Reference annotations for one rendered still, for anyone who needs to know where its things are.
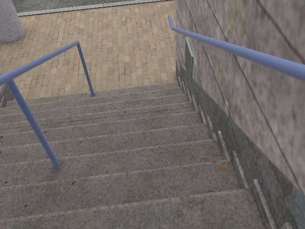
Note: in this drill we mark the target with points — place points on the stairs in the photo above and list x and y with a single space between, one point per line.
130 158

